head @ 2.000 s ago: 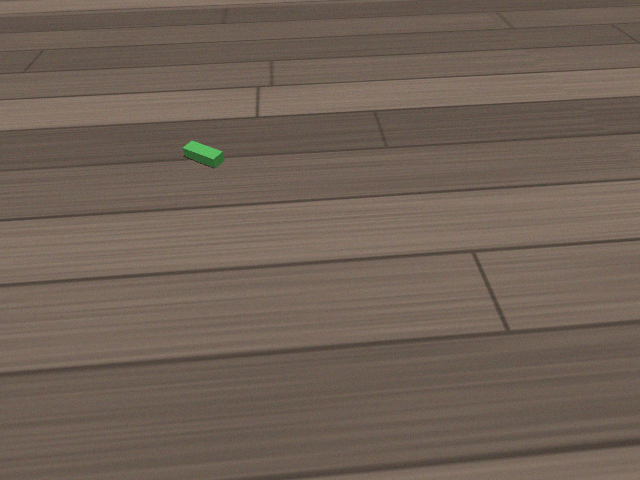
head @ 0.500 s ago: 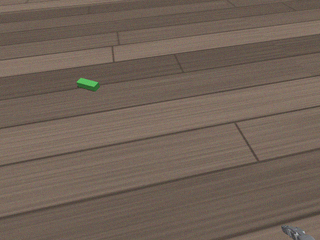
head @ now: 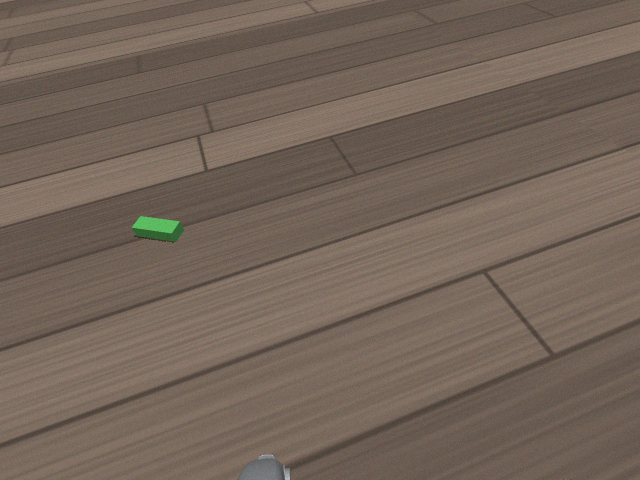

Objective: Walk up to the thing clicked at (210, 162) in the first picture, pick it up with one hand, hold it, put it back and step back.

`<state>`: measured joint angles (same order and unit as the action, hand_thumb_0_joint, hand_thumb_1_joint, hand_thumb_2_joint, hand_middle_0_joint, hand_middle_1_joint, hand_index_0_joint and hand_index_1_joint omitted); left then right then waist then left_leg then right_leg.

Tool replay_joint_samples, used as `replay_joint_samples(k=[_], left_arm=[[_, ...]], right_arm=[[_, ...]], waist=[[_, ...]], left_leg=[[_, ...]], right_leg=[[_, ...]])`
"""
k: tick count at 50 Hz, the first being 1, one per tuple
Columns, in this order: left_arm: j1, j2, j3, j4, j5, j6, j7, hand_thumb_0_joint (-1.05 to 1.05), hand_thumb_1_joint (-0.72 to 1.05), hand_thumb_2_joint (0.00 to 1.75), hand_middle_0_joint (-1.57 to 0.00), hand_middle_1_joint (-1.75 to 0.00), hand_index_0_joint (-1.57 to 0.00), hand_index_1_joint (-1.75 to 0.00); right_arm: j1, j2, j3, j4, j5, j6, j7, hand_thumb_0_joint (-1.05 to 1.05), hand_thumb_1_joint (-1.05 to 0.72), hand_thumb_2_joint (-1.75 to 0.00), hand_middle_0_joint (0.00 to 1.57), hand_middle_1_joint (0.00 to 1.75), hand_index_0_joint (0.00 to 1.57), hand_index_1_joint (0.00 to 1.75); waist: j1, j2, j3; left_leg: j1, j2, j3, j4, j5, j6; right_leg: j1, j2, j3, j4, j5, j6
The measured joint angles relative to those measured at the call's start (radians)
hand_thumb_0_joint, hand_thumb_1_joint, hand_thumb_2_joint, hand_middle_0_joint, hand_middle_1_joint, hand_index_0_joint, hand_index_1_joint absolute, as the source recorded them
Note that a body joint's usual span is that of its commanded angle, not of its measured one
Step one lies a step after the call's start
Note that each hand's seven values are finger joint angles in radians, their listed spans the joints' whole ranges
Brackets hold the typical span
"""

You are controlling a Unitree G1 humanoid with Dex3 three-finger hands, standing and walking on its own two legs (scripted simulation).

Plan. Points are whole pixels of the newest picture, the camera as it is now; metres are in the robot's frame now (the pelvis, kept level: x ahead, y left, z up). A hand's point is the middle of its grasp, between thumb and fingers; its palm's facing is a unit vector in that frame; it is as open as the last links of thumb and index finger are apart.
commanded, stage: walk up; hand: left
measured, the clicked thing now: (158, 228) +1.28 +0.78 -0.73
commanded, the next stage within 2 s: none
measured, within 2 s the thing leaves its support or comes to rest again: neither
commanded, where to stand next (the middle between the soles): +0.84 +0.60 m, yaw -16 degrees
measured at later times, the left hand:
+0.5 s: hand (86, 364) +0.34 +0.42 -0.12, palm faces -0.21 -0.86 -0.47, open 7.4 cm
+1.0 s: hand (21, 312) +0.48 +0.62 -0.15, palm faces -0.18 -0.82 -0.55, open 7.4 cm
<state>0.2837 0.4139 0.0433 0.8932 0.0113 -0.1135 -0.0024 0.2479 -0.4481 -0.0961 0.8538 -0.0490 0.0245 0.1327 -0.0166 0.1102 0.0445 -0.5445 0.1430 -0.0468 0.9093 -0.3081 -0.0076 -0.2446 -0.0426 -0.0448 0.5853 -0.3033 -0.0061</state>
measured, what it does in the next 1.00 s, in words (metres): walks ahead: left foot, then right foot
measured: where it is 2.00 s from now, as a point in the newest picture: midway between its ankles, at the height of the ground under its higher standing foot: (186, 342)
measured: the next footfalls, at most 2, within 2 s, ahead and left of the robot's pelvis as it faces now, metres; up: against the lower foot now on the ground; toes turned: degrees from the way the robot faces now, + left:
left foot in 0.12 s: +0.21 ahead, +0.22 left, +0.00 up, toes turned +4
right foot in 0.52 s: +0.34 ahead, +0.04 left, +0.00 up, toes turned -15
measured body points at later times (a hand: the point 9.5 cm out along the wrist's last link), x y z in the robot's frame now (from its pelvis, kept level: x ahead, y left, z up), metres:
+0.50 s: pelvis +0.21 +0.15 +0.00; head +0.23 +0.12 +0.45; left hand +0.35 +0.46 -0.09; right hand +0.17 -0.17 -0.13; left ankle +0.17 +0.22 -0.73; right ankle +0.29 +0.05 -0.72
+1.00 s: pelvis +0.39 +0.30 -0.02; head +0.41 +0.29 +0.43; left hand +0.49 +0.66 -0.11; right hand +0.43 -0.06 -0.11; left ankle +0.46 +0.42 -0.73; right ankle +0.33 +0.13 -0.67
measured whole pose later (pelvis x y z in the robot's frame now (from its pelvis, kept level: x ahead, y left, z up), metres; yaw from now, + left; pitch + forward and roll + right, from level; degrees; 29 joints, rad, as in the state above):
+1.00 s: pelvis +0.39 +0.30 -0.02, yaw -10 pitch -1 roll +0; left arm 0.31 0.50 0.06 0.98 0.01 -0.06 0.06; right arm 0.22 -0.46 -0.12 0.79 -0.04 0.01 0.10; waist -0.02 0.02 0.06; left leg -0.44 0.09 0.08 0.82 -0.36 -0.01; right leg -0.49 -0.09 0.06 1.18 -0.47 -0.05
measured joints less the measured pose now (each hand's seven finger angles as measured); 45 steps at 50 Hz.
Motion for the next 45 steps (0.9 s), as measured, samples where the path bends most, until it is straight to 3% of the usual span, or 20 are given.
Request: replay_joint_samples(k=[5,6,8,11,13,20,24,26,29,32,36,40,44,45], left_arm=[[0.046,0.029,0.004,0.018,0.010,0.004,0.003,0.01,0.89,0.90,-0.21,-0.30,-0.21,-0.30],[0.053,0.038,0.005,0.023,0.012,0.009,0.005,0.01,0.89,0.90,-0.21,-0.30,-0.21,-0.30],[0.051,0.064,0.013,0.041,0.013,0.025,0.017,0.01,0.89,0.90,-0.21,-0.30,-0.21,-0.30],[0.020,0.072,0.007,0.079,-0.007,0.047,0.039,0.01,0.90,0.90,-0.20,-0.30,-0.21,-0.30],[0.002,0.071,0.003,0.086,-0.020,0.038,0.034,0.01,0.90,0.90,-0.20,-0.30,-0.21,-0.30],[-0.026,0.028,-0.007,0.061,-0.022,0.030,0.012,0.01,0.90,0.90,-0.20,-0.30,-0.21,-0.30],[-0.038,0.001,-0.007,0.035,-0.019,0.029,0.008,0.01,0.90,0.90,-0.20,-0.30,-0.21,-0.30],[-0.034,0.005,0.000,0.011,-0.015,0.015,0.010,0.01,0.90,0.90,-0.20,-0.30,-0.21,-0.30],[-0.043,0.001,0.007,-0.022,-0.008,0.007,0.033,0.01,0.90,0.90,-0.20,-0.30,-0.21,-0.30],[-0.034,-0.005,0.001,-0.035,-0.013,0.009,0.046,0.00,0.90,0.90,-0.20,-0.30,-0.21,-0.30],[-0.001,0.004,-0.001,-0.028,0.000,0.002,0.042,0.00,0.90,0.90,-0.20,-0.30,-0.21,-0.30],[0.037,0.030,0.008,-0.014,0.016,-0.003,0.036,0.01,0.89,0.90,-0.21,-0.30,-0.21,-0.30],[0.067,0.061,0.015,0.007,0.023,0.006,0.036,0.01,0.89,0.90,-0.21,-0.30,-0.21,-0.30],[0.071,0.074,0.018,0.015,0.025,0.014,0.038,0.01,0.89,0.90,-0.21,-0.30,-0.21,-0.30]], right_arm=[[-0.014,-0.035,-0.024,-0.012,-0.003,-0.002,0.012,0.00,-0.90,-0.90,0.21,0.30,0.20,0.30],[-0.011,-0.043,-0.030,-0.018,-0.003,-0.008,0.012,0.00,-0.90,-0.90,0.21,0.30,0.20,0.30],[-0.017,-0.037,-0.040,-0.029,-0.009,-0.029,-0.001,0.00,-0.90,-0.90,0.21,0.30,0.20,0.30],[-0.015,-0.009,-0.035,-0.037,0.007,-0.041,-0.025,0.00,-0.90,-0.90,0.20,0.30,0.20,0.30],[0.000,0.013,-0.023,-0.037,0.011,-0.040,-0.036,0.00,-0.90,-0.90,0.20,0.30,0.20,0.30],[0.075,0.025,0.002,-0.041,0.003,-0.037,-0.048,0.00,-0.90,-0.90,0.21,0.30,0.20,0.30],[0.104,0.014,0.003,-0.041,-0.002,-0.012,-0.046,0.00,-0.90,-0.90,0.21,0.30,0.20,0.30],[0.117,0.016,0.007,-0.044,0.000,0.000,-0.044,0.00,-0.90,-0.90,0.21,0.30,0.20,0.30],[0.098,0.025,0.015,-0.035,-0.003,0.022,-0.049,0.00,-0.90,-0.90,0.21,0.30,0.20,0.30],[0.060,0.022,0.021,-0.030,-0.003,0.033,-0.046,0.01,-0.90,-0.90,0.21,0.30,0.20,0.30],[0.009,0.002,0.010,-0.048,0.001,0.025,-0.029,0.00,-0.90,-0.90,0.21,0.30,0.20,0.30],[-0.032,-0.022,-0.009,-0.060,0.000,0.028,-0.011,0.00,-0.90,-0.90,0.21,0.30,0.20,0.30],[-0.048,-0.055,-0.032,-0.064,0.001,0.018,-0.005,0.00,-0.90,-0.90,0.21,0.30,0.20,0.30],[-0.049,-0.058,-0.038,-0.066,-0.001,0.009,-0.008,0.00,-0.90,-0.90,0.21,0.30,0.20,0.30]], waist=[[0.014,-0.028,-0.015],[0.012,-0.036,-0.020],[0.000,-0.091,-0.011],[-0.023,-0.117,0.003],[-0.031,-0.132,0.011],[-0.057,-0.107,0.029],[-0.068,-0.064,0.031],[-0.060,-0.053,0.024],[-0.029,-0.007,0.032],[-0.006,0.019,0.027],[0.010,0.027,0.023],[0.028,0.007,0.016],[0.038,-0.017,-0.001],[0.033,-0.036,-0.002]], left_leg=[[0.025,0.015,0.033,-0.160,0.068,0.007],[0.053,0.006,0.050,-0.196,0.063,0.009],[0.059,-0.036,0.098,-0.148,0.056,-0.009],[0.087,-0.053,0.138,-0.129,0.001,0.005],[0.140,-0.067,0.166,-0.189,0.005,0.021],[0.315,-0.123,0.239,-0.354,-0.009,0.069],[0.374,-0.144,0.263,-0.350,-0.072,0.079],[0.368,-0.144,0.270,-0.265,-0.141,0.076],[0.251,-0.140,0.144,0.046,-0.206,0.025],[0.122,-0.116,0.060,0.227,-0.159,0.002],[0.014,-0.041,0.002,0.182,-0.088,0.000],[-0.016,0.016,-0.002,0.032,-0.050,0.002],[0.044,0.016,0.042,-0.121,-0.022,0.014],[0.059,-0.004,0.060,-0.132,0.013,-0.004]], right_leg=[[0.029,-0.048,0.046,0.036,-0.085,0.030],[0.025,-0.062,0.058,0.065,-0.116,0.028],[-0.032,-0.102,0.117,0.228,-0.181,-0.012],[-0.174,-0.042,0.134,0.544,-0.166,-0.047],[-0.239,-0.023,0.092,0.594,-0.103,-0.050],[-0.295,-0.013,-0.036,0.320,-0.060,-0.025],[-0.244,-0.004,-0.070,0.142,0.039,-0.033],[-0.179,0.008,-0.076,0.035,0.110,-0.050],[-0.176,0.028,-0.086,0.110,0.054,-0.057],[-0.134,0.021,-0.084,0.097,0.026,-0.048],[-0.081,-0.010,-0.064,0.067,0.011,-0.008],[-0.060,-0.056,-0.029,0.080,-0.031,0.011],[-0.059,-0.114,0.009,0.138,-0.102,0.021],[-0.070,-0.140,0.027,0.181,-0.135,0.006]])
